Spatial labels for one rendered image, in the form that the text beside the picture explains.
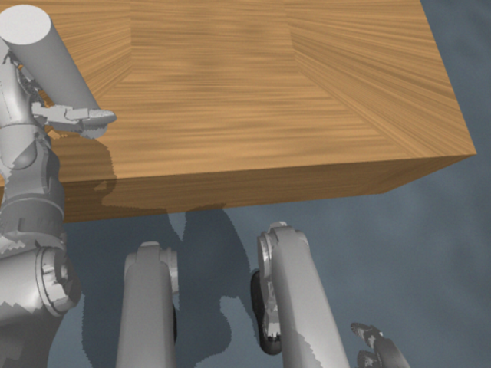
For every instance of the left robot hand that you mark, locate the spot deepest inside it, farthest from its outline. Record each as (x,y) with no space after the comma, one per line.
(20,101)

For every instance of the can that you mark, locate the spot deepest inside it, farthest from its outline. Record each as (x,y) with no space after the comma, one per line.
(30,34)

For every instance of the left robot arm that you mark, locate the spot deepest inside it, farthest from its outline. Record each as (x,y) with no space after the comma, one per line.
(38,284)

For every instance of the right robot foot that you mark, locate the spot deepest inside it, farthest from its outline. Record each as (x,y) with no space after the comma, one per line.
(270,345)

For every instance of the right robot hand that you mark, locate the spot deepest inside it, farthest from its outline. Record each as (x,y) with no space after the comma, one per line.
(387,354)

